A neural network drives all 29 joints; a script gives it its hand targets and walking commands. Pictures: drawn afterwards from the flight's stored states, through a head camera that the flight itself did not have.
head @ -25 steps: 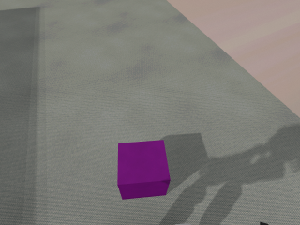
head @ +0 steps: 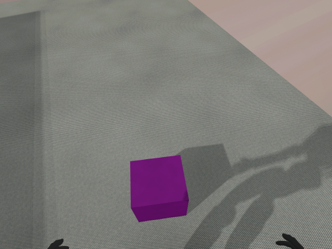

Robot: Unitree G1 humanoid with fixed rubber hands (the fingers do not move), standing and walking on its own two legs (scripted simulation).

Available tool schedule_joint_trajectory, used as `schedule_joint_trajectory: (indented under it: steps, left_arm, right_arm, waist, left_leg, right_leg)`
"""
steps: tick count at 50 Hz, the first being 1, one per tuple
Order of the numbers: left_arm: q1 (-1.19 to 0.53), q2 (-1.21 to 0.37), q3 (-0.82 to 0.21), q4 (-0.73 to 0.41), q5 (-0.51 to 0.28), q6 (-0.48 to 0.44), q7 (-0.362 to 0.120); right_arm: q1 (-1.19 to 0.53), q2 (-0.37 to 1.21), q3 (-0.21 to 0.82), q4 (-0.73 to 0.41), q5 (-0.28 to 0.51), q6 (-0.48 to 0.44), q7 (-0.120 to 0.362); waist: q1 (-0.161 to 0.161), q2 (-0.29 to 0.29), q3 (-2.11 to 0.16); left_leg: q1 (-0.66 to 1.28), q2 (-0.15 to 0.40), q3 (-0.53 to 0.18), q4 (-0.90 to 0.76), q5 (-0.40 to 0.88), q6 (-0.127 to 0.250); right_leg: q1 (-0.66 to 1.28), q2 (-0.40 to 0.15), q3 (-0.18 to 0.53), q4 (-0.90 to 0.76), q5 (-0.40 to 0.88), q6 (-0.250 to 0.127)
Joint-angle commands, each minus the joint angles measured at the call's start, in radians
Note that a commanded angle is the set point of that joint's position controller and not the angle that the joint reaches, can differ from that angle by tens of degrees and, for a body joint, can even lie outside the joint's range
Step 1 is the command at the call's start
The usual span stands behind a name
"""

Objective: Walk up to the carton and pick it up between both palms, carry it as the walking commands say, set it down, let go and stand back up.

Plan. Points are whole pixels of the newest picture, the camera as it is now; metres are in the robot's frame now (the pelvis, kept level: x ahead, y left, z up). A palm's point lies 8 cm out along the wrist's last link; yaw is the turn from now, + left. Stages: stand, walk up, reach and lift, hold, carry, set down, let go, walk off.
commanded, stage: walk up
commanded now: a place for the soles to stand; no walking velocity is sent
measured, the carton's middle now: (159, 189) +0.49 +0.07 -0.63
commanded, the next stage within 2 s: reach and lift in 0.68 s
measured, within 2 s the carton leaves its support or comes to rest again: neither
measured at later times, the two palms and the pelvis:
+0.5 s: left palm out of the picture +0.12 +0.32 -0.10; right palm out of the picture +0.10 -0.30 -0.11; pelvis +0.01 +0.01 +0.00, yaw +0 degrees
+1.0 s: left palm out of the picture +0.14 +0.31 -0.11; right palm (273, 223) +0.20 -0.26 -0.11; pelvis -0.02 +0.02 -0.02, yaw +8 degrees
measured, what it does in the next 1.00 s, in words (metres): stands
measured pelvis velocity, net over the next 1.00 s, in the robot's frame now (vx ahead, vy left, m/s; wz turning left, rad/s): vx -0.02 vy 0.02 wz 0.13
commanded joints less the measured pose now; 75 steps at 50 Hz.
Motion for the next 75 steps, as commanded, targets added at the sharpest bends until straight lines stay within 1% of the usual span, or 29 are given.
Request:
schedule_joint_trajectory:
  steps: [1,7,9,11,19,22,24,28,34,35,37,39,40,43,46,48,51,54,57,63,64,65,66,67,69,70,71,72,75]
  left_arm:
    - [-0.025,0.228,0.050,-0.050,-0.009,-0.006,0.008]
    - [-0.038,0.213,0.050,-0.072,0.000,-0.003,0.004]
    - [-0.054,0.230,0.056,-0.077,0.002,0.003,0.005]
    - [-0.060,0.227,0.057,-0.073,0.002,-0.005,0.012]
    - [-0.066,0.239,0.054,-0.070,0.006,-0.010,0.021]
    - [-0.052,0.206,0.049,-0.069,-0.005,-0.005,0.022]
    - [-0.058,0.216,0.047,-0.076,0.003,-0.005,0.019]
    - [-0.043,0.217,0.045,-0.064,0.006,-0.004,0.021]
    - [-0.042,0.245,0.051,-0.072,0.009,-0.007,0.022]
    - [-0.108,0.115,0.109,-0.423,0.016,0.080,-0.019]
    - [-0.114,0.147,0.120,-0.448,0.022,0.184,-0.045]
    - [-0.081,0.157,0.137,-0.481,0.045,0.250,-0.060]
    - [-0.100,0.153,0.134,-0.520,0.033,0.272,-0.053]
    - [-0.077,0.124,0.157,-0.523,0.076,0.312,-0.063]
    - [-0.146,0.090,0.175,-0.618,0.092,0.290,-0.055]
    - [-0.197,0.071,0.161,-0.639,0.068,0.288,-0.051]
    - [-0.308,0.095,0.171,-0.617,0.064,0.289,-0.050]
    - [-0.390,0.110,0.181,-0.624,0.060,0.298,-0.040]
    - [-0.430,0.122,0.207,-0.608,0.058,0.324,-0.032]
    - [-0.588,0.143,0.174,-0.576,0.042,0.350,-0.048]
    - [-0.558,0.108,0.179,-0.537,0.020,0.354,-0.036]
    - [-0.593,0.084,0.145,-0.522,0.004,0.353,-0.043]
    - [-0.653,0.155,0.203,-0.509,0.043,0.356,-0.046]
    - [-0.649,0.163,0.181,-0.476,0.038,0.362,-0.046]
    - [-0.747,0.190,0.230,-0.488,0.036,0.334,-0.062]
    - [-0.774,0.202,0.217,-0.513,0.019,0.329,-0.063]
    - [-0.882,0.224,0.214,-0.524,0.023,0.333,-0.068]
    - [-0.913,0.248,0.245,-0.544,0.010,0.319,-0.066]
    - [-0.970,0.249,0.216,-0.475,0.006,0.338,-0.072]
  right_arm:
    - [-0.025,-0.213,-0.051,-0.057,0.009,-0.015,-0.011]
    - [-0.044,-0.209,-0.052,-0.075,0.002,-0.019,-0.011]
    - [-0.035,-0.192,-0.048,-0.066,-0.004,-0.020,-0.012]
    - [-0.028,-0.209,-0.056,-0.054,-0.006,-0.006,-0.012]
    - [-0.017,-0.211,-0.056,-0.058,-0.004,0.011,-0.006]
    - [-0.052,-0.212,-0.067,-0.078,-0.011,0.005,-0.004]
    - [-0.032,-0.224,-0.067,-0.074,-0.006,0.011,-0.007]
    - [-0.061,-0.201,-0.068,-0.086,-0.013,0.012,-0.005]
    - [-0.043,-0.197,-0.070,-0.087,-0.006,0.022,-0.002]
    - [-0.117,-0.036,-0.161,-0.438,-0.033,0.076,0.011]
    - [-0.073,-0.065,-0.154,-0.460,-0.059,0.147,0.024]
    - [-0.068,-0.131,-0.188,-0.528,-0.049,0.205,0.030]
    - [-0.063,-0.162,-0.236,-0.582,-0.052,0.219,0.030]
    - [-0.012,-0.164,-0.291,-0.597,-0.083,0.252,0.022]
    - [0.004,-0.096,-0.249,-0.537,-0.080,0.259,0.045]
    - [-0.055,-0.067,-0.196,-0.510,-0.047,0.257,0.050]
    - [-0.212,-0.089,-0.224,-0.579,-0.041,0.256,0.040]
    - [-0.286,-0.107,-0.245,-0.595,-0.006,0.257,0.036]
    - [-0.366,-0.082,-0.204,-0.629,0.039,0.272,0.027]
    - [-0.438,-0.123,-0.248,-0.614,0.049,0.312,0.004]
    - [-0.459,-0.074,-0.196,-0.605,0.062,0.313,0.010]
    - [-0.478,-0.083,-0.203,-0.581,0.055,0.314,0.008]
    - [-0.525,-0.051,-0.181,-0.590,0.080,0.321,0.007]
    - [-0.544,-0.062,-0.193,-0.590,0.070,0.327,0.002]
    - [-0.660,-0.059,-0.194,-0.619,0.068,0.320,-0.017]
    - [-0.661,-0.076,-0.210,-0.604,0.068,0.318,-0.022]
    - [-0.735,-0.088,-0.212,-0.618,0.069,0.324,-0.031]
    - [-0.758,-0.099,-0.232,-0.636,0.066,0.317,-0.035]
    - [-0.815,-0.113,-0.248,-0.550,0.069,0.328,-0.043]
  waist:
    - [0.001,-0.058,-0.148]
    - [0.004,-0.006,-0.127]
    - [-0.009,-0.042,-0.122]
    - [0.003,0.016,-0.119]
    - [-0.008,-0.026,-0.146]
    - [-0.006,0.028,-0.162]
    - [0.003,-0.037,-0.156]
    - [-0.010,0.013,-0.151]
    - [-0.015,-0.023,-0.121]
    - [0.025,0.001,-0.002]
    - [0.048,0.014,-0.054]
    - [0.010,0.034,-0.104]
    - [-0.041,-0.043,-0.166]
    - [-0.085,-0.069,-0.236]
    - [-0.082,-0.089,-0.219]
    - [-0.074,-0.021,-0.258]
    - [-0.085,-0.050,-0.295]
    - [-0.064,0.077,-0.394]
    - [-0.013,0.043,-0.507]
    - [-0.065,0.052,-0.599]
    - [-0.025,-0.019,-0.596]
    - [-0.053,-0.046,-0.563]
    - [0.005,0.033,-0.560]
    - [-0.015,0.021,-0.558]
    - [0.013,-0.020,-0.629]
    - [-0.031,-0.050,-0.663]
    - [-0.013,0.005,-0.689]
    - [-0.035,-0.038,-0.725]
    - [-0.049,0.031,-0.756]
  left_leg:
    - [0.085,0.085,-0.143,-0.094,0.064,0.052]
    - [0.082,0.091,-0.136,-0.098,0.044,0.054]
    - [0.092,0.099,-0.142,-0.124,0.076,0.058]
    - [0.080,0.101,-0.137,-0.112,0.136,0.070]
    - [0.107,0.082,-0.136,-0.061,0.163,0.059]
    - [0.125,0.099,-0.138,-0.080,0.147,0.074]
    - [0.120,0.111,-0.140,-0.081,0.166,0.079]
    - [0.131,0.097,-0.143,-0.084,0.115,0.075]
    - [0.121,0.098,-0.144,-0.074,0.060,0.072]
    - [-0.095,-0.069,-0.146,0.029,0.143,-0.038]
    - [0.009,-0.081,-0.155,0.050,0.136,-0.010]
    - [0.079,-0.097,-0.161,0.078,0.112,-0.022]
    - [0.119,-0.097,-0.172,0.096,0.140,-0.021]
    - [0.021,-0.101,-0.149,0.119,0.151,-0.031]
    - [-0.073,-0.075,-0.168,0.159,0.110,-0.014]
    - [-0.095,-0.080,-0.176,0.181,0.122,-0.021]
    - [-0.170,-0.064,-0.212,0.225,0.099,-0.010]
    - [-0.155,-0.069,-0.223,0.282,0.143,-0.024]
    - [-0.199,-0.083,-0.204,0.321,0.187,-0.014]
    - [-0.221,-0.072,-0.206,0.373,0.143,-0.032]
    - [-0.267,-0.080,-0.218,0.372,0.166,-0.022]
    - [-0.311,-0.075,-0.207,0.377,0.143,-0.021]
    - [-0.339,-0.084,-0.204,0.382,0.137,-0.017]
    - [-0.368,-0.080,-0.202,0.378,0.104,-0.023]
    - [-0.465,-0.083,-0.178,0.411,0.056,-0.013]
    - [-0.459,-0.085,-0.181,0.405,0.065,-0.012]
    - [-0.468,-0.083,-0.192,0.409,0.047,-0.012]
    - [-0.494,-0.091,-0.176,0.423,0.083,-0.002]
    - [-0.454,-0.093,-0.179,0.425,0.062,-0.020]
  right_leg:
    - [-0.017,-0.119,0.119,-0.103,0.304,-0.062]
    - [-0.018,-0.119,0.125,-0.126,0.276,-0.057]
    - [-0.020,-0.105,0.101,-0.099,0.304,-0.051]
    - [-0.012,-0.122,0.105,-0.084,0.315,-0.060]
    - [-0.012,-0.122,0.121,-0.103,0.349,-0.061]
    - [-0.010,-0.104,0.081,-0.082,0.318,-0.041]
    - [-0.009,-0.099,0.068,-0.046,0.344,-0.049]
    - [-0.034,-0.111,0.086,-0.078,0.298,-0.050]
    - [-0.055,-0.110,0.110,-0.097,0.254,-0.055]
    - [-0.168,-0.013,-0.115,-0.024,0.127,-0.012]
    - [-0.254,-0.024,-0.133,-0.053,0.014,-0.004]
    - [-0.230,-0.047,-0.110,-0.084,0.033,-0.021]
    - [-0.240,-0.057,-0.107,-0.078,0.064,-0.021]
    - [-0.123,-0.003,-0.123,0.017,0.152,0.022]
    - [-0.188,-0.001,-0.138,0.101,0.095,0.023]
    - [-0.217,-0.005,-0.134,0.117,0.093,0.021]
    - [-0.301,-0.004,-0.143,0.179,0.075,0.031]
    - [-0.367,-0.017,-0.146,0.242,0.100,0.024]
    - [-0.342,-0.021,-0.147,0.247,0.139,0.037]
    - [-0.443,0.001,-0.161,0.285,0.130,0.051]
    - [-0.487,0.004,-0.165,0.300,0.113,0.051]
    - [-0.462,0.010,-0.160,0.299,0.129,0.056]
    - [-0.481,-0.006,-0.145,0.303,0.102,0.057]
    - [-0.479,0.001,-0.153,0.299,0.081,0.058]
    - [-0.446,-0.010,-0.144,0.337,0.064,0.069]
    - [-0.416,-0.005,-0.142,0.320,0.093,0.068]
    - [-0.419,-0.015,-0.142,0.340,0.077,0.069]
    - [-0.416,-0.011,-0.131,0.326,0.116,0.074]
    - [-0.493,-0.005,-0.151,0.337,0.078,0.063]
